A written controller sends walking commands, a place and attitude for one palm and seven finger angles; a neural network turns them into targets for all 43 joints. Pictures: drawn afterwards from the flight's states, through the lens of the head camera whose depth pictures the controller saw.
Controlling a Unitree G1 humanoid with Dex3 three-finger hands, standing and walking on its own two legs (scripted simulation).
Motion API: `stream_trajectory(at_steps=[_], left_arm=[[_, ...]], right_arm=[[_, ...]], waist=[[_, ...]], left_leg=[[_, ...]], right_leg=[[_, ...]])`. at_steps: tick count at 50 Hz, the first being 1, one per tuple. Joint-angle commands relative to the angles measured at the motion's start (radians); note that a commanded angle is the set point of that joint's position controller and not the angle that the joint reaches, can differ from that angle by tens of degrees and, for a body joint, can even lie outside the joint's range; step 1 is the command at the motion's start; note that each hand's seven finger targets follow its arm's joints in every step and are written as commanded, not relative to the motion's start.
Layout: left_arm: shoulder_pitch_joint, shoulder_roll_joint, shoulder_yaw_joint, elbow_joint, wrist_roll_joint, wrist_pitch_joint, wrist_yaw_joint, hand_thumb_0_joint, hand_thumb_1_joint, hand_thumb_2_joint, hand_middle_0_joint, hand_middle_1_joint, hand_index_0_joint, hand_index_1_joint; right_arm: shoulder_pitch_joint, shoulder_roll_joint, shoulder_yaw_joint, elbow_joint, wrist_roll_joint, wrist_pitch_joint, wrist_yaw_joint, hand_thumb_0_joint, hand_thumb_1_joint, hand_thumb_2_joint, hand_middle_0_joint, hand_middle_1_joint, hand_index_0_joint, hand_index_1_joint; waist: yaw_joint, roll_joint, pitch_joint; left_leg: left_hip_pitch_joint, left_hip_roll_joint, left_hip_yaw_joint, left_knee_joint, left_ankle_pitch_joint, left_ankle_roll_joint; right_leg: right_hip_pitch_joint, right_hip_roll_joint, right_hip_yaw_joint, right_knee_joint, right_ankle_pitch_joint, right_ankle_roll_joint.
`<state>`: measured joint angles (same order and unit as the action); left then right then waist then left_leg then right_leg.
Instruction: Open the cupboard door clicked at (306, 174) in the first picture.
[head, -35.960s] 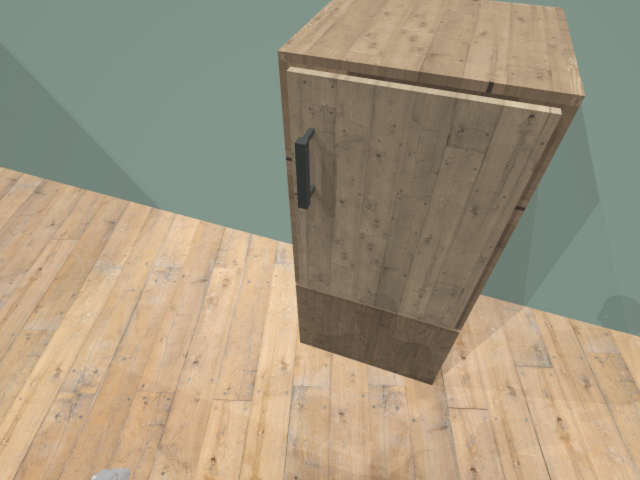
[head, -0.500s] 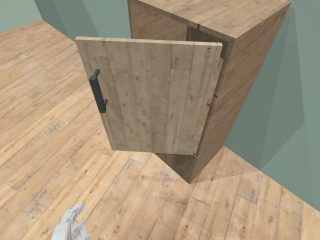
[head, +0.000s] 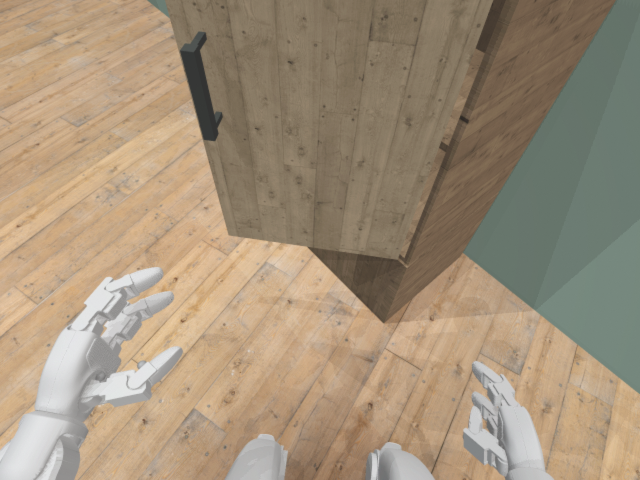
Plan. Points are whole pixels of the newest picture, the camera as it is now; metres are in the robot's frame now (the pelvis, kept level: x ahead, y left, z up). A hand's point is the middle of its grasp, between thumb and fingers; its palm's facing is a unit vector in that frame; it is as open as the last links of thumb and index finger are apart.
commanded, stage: raise the hand with hooked fingers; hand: left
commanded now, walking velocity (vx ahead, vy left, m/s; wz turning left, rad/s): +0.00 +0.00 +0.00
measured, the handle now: (205, 89) +0.62 +0.24 +0.12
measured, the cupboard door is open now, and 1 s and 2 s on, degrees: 41 41 41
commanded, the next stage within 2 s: move the hooked fingers beside the handle in 1.48 s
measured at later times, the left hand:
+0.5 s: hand (97, 309) +0.26 +0.27 +0.09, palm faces -0.05 -1.00 -0.04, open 12.7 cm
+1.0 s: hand (64, 240) +0.31 +0.30 +0.14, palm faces -0.03 -1.00 -0.04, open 13.9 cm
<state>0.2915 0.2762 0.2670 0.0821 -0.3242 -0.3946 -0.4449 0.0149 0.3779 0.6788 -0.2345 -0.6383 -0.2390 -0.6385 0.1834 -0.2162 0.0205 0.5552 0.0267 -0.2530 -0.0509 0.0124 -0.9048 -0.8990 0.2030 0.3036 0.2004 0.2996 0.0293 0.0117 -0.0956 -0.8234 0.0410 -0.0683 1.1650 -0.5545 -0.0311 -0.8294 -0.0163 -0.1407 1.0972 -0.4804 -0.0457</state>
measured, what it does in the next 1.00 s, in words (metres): stands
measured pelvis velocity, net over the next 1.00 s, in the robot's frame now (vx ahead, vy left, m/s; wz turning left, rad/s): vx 0.02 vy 0.03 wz -0.02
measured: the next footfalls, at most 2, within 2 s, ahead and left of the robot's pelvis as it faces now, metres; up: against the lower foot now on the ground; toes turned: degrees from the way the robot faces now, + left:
none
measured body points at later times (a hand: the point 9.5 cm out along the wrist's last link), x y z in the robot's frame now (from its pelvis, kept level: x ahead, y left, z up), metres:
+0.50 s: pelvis +0.01 +0.03 +0.03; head +0.06 +0.05 +0.48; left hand +0.26 +0.32 +0.09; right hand +0.17 -0.23 -0.03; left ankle +0.01 +0.13 -0.65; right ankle +0.04 -0.10 -0.65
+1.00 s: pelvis +0.02 +0.03 +0.05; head +0.06 +0.04 +0.50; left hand +0.31 +0.35 +0.14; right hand +0.17 -0.21 -0.03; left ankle +0.01 +0.13 -0.65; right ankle +0.04 -0.10 -0.65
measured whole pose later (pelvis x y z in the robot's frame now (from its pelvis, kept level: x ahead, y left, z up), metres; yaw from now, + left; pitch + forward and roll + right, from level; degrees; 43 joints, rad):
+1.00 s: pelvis +0.02 +0.03 +0.05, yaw -1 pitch +8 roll -2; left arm -0.06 0.43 0.44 0.38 -0.36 -0.21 -0.54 -0.01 -0.49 0.31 -0.30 -1.20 -0.30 -1.20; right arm 0.29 -0.28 0.06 0.57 0.04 -0.22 -0.08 0.01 -0.90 -0.90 0.21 0.30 0.20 0.30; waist 0.01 0.03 -0.07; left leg -0.55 0.01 0.00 0.87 -0.45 0.02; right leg -0.57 -0.03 -0.08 0.80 -0.36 0.01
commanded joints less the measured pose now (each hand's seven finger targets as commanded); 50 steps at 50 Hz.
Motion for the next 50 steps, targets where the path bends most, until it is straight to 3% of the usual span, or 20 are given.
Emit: stream_trajectory(at_steps=[1,2,5,6,7,9,11,16,25,27,29,30,34,37,41,43,47,50], left_arm=[[-0.039,0.208,0.149,-0.130,-0.053,0.028,-0.002,0.000,0.153,0.580,-0.253,-0.780,-0.253,-0.780],[-0.041,0.222,0.176,-0.084,-0.068,0.042,-0.004,0.000,0.130,0.570,-0.255,-0.795,-0.255,-0.795],[-0.058,0.215,0.175,-0.116,-0.077,0.018,0.007,0.000,0.060,0.540,-0.260,-0.840,-0.260,-0.840],[-0.059,0.216,0.178,-0.103,-0.076,0.010,0.013,0.000,0.037,0.530,-0.262,-0.855,-0.262,-0.855],[-0.080,0.218,0.176,-0.086,-0.082,0.002,0.009,0.000,0.013,0.520,-0.263,-0.870,-0.263,-0.870],[-0.109,0.214,0.160,-0.106,-0.073,-0.025,0.004,0.000,-0.033,0.500,-0.267,-0.900,-0.267,-0.900],[-0.107,0.218,0.161,-0.081,-0.072,-0.032,0.000,0.000,-0.080,0.480,-0.270,-0.930,-0.270,-0.930],[-0.175,0.243,0.160,-0.114,-0.062,-0.031,-0.006,0.000,-0.197,0.430,-0.278,-1.005,-0.278,-1.005],[-0.236,0.269,0.179,-0.103,-0.049,0.038,0.011,0.000,-0.407,0.340,-0.293,-1.140,-0.293,-1.140],[-0.268,0.279,0.183,-0.077,-0.053,0.060,0.002,0.000,-0.453,0.320,-0.297,-1.170,-0.297,-1.170],[-0.306,0.275,0.170,-0.078,-0.045,0.080,-0.010,0.000,-0.500,0.300,-0.300,-1.200,-0.300,-1.200],[-0.330,0.283,0.176,-0.072,-0.047,0.088,-0.011,0.000,-0.500,0.300,-0.300,-1.200,-0.300,-1.200],[-0.389,0.316,0.198,-0.063,-0.046,0.100,-0.031,0.000,-0.500,0.300,-0.300,-1.200,-0.300,-1.200],[-0.423,0.343,0.222,-0.002,-0.054,0.114,-0.045,0.000,-0.500,0.300,-0.300,-1.200,-0.300,-1.200],[-0.487,0.354,0.225,0.028,-0.053,0.124,-0.063,0.000,-0.500,0.300,-0.300,-1.200,-0.300,-1.200],[-0.528,0.384,0.238,0.044,-0.054,0.128,-0.075,0.000,-0.500,0.300,-0.300,-1.200,-0.300,-1.200],[-0.560,0.425,0.274,0.098,-0.063,0.130,-0.090,0.000,-0.500,0.300,-0.300,-1.200,-0.300,-1.200],[-0.571,0.408,0.264,0.159,-0.068,0.136,-0.105,0.000,-0.500,0.300,-0.300,-1.200,-0.300,-1.200]], right_arm=[[-0.014,-0.151,-0.064,-0.161,0.017,-0.046,-0.027,0.000,-0.900,-0.900,0.200,0.300,0.200,0.300],[-0.022,-0.149,-0.062,-0.161,0.014,-0.044,-0.028,0.000,-0.900,-0.900,0.200,0.300,0.200,0.300],[-0.004,-0.152,-0.059,-0.164,0.011,-0.056,-0.023,0.000,-0.900,-0.900,0.200,0.300,0.200,0.300],[0.002,-0.154,-0.061,-0.159,0.011,-0.060,-0.023,0.000,-0.900,-0.900,0.200,0.300,0.200,0.300],[0.002,-0.160,-0.058,-0.161,0.009,-0.063,-0.022,0.000,-0.900,-0.900,0.200,0.300,0.200,0.300],[0.027,-0.170,-0.059,-0.152,0.009,-0.074,-0.021,0.000,-0.900,-0.900,0.200,0.300,0.200,0.300],[0.042,-0.177,-0.064,-0.147,0.011,-0.082,-0.022,0.000,-0.900,-0.900,0.200,0.300,0.200,0.300],[0.056,-0.192,-0.062,-0.144,0.016,-0.089,-0.027,0.000,-0.900,-0.900,0.200,0.300,0.200,0.300],[0.065,-0.198,-0.051,-0.153,0.013,-0.066,-0.025,0.000,-0.900,-0.900,0.200,0.300,0.200,0.300],[0.070,-0.203,-0.046,-0.155,0.012,-0.058,-0.027,0.000,-0.900,-0.900,0.200,0.300,0.200,0.300],[0.067,-0.199,-0.044,-0.155,0.015,-0.051,-0.028,0.000,-0.900,-0.900,0.200,0.300,0.200,0.300],[0.066,-0.200,-0.042,-0.156,0.015,-0.048,-0.029,0.000,-0.900,-0.900,0.200,0.300,0.200,0.300],[0.071,-0.199,-0.038,-0.152,0.014,-0.040,-0.034,0.000,-0.900,-0.900,0.200,0.300,0.200,0.300],[0.066,-0.202,-0.032,-0.143,0.011,-0.032,-0.035,0.000,-0.900,-0.900,0.200,0.300,0.200,0.300],[0.064,-0.202,-0.031,-0.141,0.016,-0.023,-0.042,0.000,-0.900,-0.900,0.200,0.300,0.200,0.300],[0.067,-0.204,-0.027,-0.136,0.016,-0.019,-0.044,0.000,-0.900,-0.900,0.200,0.300,0.200,0.300],[0.074,-0.209,-0.027,-0.131,0.014,-0.014,-0.047,0.000,-0.900,-0.900,0.200,0.300,0.200,0.300],[0.077,-0.208,-0.030,-0.128,0.019,-0.008,-0.050,0.000,-0.900,-0.900,0.200,0.300,0.200,0.300]], waist=[[-0.019,0.015,-0.238],[-0.014,-0.028,-0.207],[-0.011,-0.012,-0.218],[-0.016,-0.039,-0.204],[-0.016,-0.036,-0.182],[-0.023,-0.006,-0.204],[-0.030,-0.024,-0.193],[-0.023,0.078,-0.198],[-0.020,0.109,-0.190],[-0.024,0.074,-0.169],[-0.028,0.122,-0.184],[-0.032,0.093,-0.177],[-0.029,0.100,-0.220],[-0.025,0.096,-0.188],[-0.029,0.085,-0.203],[-0.025,0.110,-0.215],[-0.022,0.074,-0.214],[-0.025,0.068,-0.195]], left_leg=[[0.036,-0.048,0.050,-0.215,0.241,0.054],[0.024,-0.046,0.044,-0.219,0.244,0.052],[0.046,-0.048,0.045,-0.250,0.238,0.052],[0.042,-0.048,0.046,-0.255,0.227,0.052],[0.039,-0.049,0.044,-0.258,0.221,0.052],[0.078,-0.049,0.044,-0.277,0.227,0.053],[0.088,-0.050,0.046,-0.289,0.215,0.055],[0.183,-0.047,0.036,-0.344,0.241,0.052],[0.279,-0.036,0.019,-0.391,0.367,0.031],[0.281,-0.035,0.013,-0.395,0.382,0.030],[0.316,-0.032,0.016,-0.404,0.405,0.025],[0.313,-0.032,0.011,-0.408,0.401,0.024],[0.364,-0.029,0.008,-0.412,0.479,0.017],[0.351,-0.032,0.011,-0.416,0.464,0.017],[0.369,-0.031,0.009,-0.438,0.464,0.019],[0.384,-0.034,0.012,-0.442,0.476,0.020],[0.382,-0.036,0.019,-0.450,0.479,0.026],[0.368,-0.041,0.032,-0.464,0.429,0.033]], right_leg=[[0.296,-0.001,0.187,-0.292,0.046,0.042],[0.299,0.003,0.184,-0.295,0.038,0.039],[0.297,-0.002,0.176,-0.307,0.019,0.041],[0.291,-0.002,0.175,-0.316,-0.004,0.043],[0.283,0.003,0.175,-0.317,-0.019,0.037],[0.276,0.004,0.159,-0.308,0.001,0.036],[0.267,0.004,0.154,-0.318,-0.003,0.039],[0.259,0.018,0.101,-0.291,0.081,0.025],[0.290,0.033,0.057,-0.284,0.232,0.018],[0.297,0.041,0.053,-0.289,0.251,0.015],[0.294,0.038,0.054,-0.296,0.266,0.017],[0.298,0.039,0.051,-0.301,0.268,0.018],[0.323,0.042,0.053,-0.309,0.316,0.016],[0.333,0.044,0.054,-0.320,0.319,0.010],[0.346,0.039,0.054,-0.339,0.317,0.015],[0.363,0.040,0.060,-0.348,0.326,0.010],[0.395,0.042,0.066,-0.365,0.349,0.010],[0.396,0.035,0.073,-0.387,0.324,0.014]])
